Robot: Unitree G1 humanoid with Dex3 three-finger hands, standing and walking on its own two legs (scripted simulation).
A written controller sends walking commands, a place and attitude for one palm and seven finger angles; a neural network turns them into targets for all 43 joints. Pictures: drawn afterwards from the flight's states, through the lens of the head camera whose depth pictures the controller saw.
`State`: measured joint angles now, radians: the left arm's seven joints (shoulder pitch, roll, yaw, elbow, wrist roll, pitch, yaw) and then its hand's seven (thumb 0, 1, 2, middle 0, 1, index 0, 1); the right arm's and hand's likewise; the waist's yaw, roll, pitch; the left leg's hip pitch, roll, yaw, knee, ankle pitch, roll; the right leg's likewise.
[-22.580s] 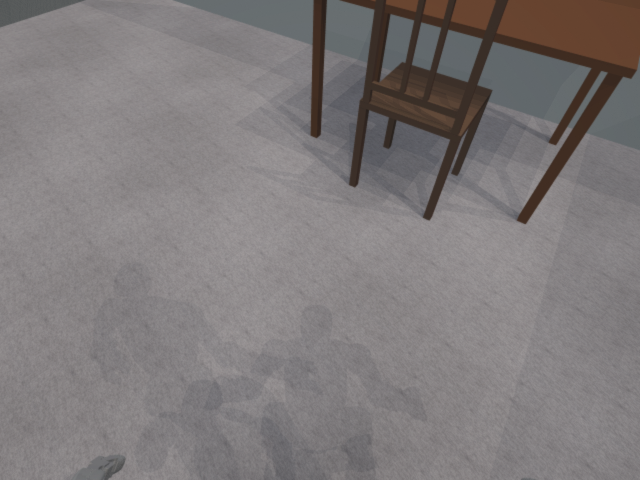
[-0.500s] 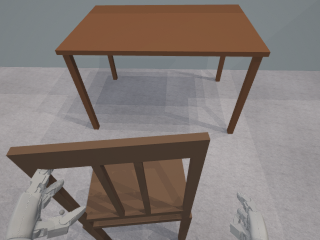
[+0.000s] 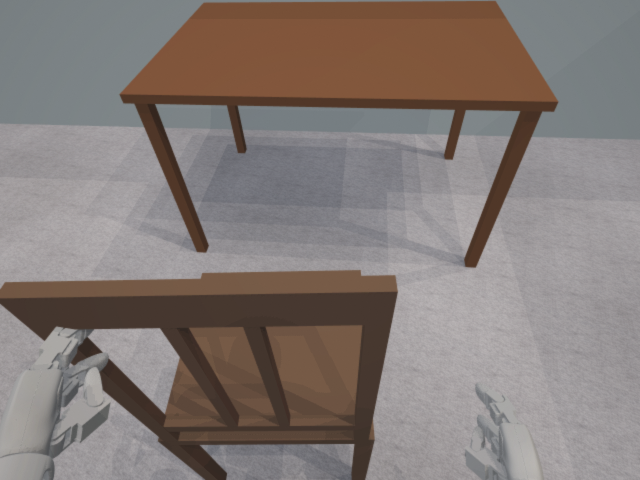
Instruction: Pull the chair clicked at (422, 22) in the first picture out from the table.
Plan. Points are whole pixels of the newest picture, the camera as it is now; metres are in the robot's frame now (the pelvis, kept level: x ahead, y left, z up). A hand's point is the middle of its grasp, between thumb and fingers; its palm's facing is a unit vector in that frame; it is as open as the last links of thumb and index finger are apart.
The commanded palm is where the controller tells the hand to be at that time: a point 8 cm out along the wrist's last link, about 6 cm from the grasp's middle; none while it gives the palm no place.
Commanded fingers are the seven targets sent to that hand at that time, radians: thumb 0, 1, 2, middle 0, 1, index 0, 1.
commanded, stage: draw the hand back to the body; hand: left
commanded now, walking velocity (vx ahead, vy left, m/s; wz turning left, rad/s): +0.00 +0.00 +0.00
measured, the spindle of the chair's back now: (209, 382) +0.25 +0.20 -0.06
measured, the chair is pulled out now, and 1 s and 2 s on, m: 0.58 0.59 0.59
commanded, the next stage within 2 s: step back with the hand held close in 0.08 s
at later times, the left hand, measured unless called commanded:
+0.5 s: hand (88, 419) +0.15 +0.26 +0.07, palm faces +0.15 -0.85 -0.50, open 7.3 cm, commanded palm +0.10 +0.31 +0.18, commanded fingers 0.00 0.90 0.90 -0.20 -0.30 -0.20 -0.30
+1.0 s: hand out of the picture +0.10 +0.32 +0.16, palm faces +0.48 -0.76 -0.44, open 7.3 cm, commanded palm +0.03 +0.34 +0.18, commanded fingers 0.00 0.90 0.90 -0.20 -0.30 -0.20 -0.30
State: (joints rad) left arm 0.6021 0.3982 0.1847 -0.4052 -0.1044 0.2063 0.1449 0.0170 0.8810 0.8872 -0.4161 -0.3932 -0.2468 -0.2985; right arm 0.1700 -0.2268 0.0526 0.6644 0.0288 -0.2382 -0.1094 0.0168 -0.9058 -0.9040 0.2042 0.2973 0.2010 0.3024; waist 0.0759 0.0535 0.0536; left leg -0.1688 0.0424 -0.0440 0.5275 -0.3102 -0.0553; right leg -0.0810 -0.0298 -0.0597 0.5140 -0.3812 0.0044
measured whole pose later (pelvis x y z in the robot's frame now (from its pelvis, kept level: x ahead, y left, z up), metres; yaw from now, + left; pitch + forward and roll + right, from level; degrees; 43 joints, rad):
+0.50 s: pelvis -0.05 +0.01 +0.00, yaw -2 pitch -1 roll -1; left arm 0.62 0.48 0.27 -0.50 -0.12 0.14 0.11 0.02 0.90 0.90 -0.40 -0.39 -0.23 -0.30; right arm 0.11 -0.23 0.01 0.54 0.05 -0.07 -0.11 0.02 -0.91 -0.90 0.20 0.30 0.20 0.30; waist 0.04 0.02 0.19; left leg -0.27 0.06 -0.03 0.52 -0.23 -0.05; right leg -0.19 -0.01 -0.04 0.49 -0.28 0.01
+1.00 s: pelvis -0.12 +0.05 -0.01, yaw -3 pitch -1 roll -2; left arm 0.49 0.39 0.46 -0.40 -0.04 -0.14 0.17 0.01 0.90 0.90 -0.21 -0.31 -0.22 -0.30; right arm 0.17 -0.20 0.00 0.62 0.03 -0.07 -0.11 0.02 -0.91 -0.90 0.20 0.30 0.20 0.30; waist -0.01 0.04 0.00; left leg -0.37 0.01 0.00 0.61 -0.22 0.02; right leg -0.35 -0.03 -0.01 0.62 -0.31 0.03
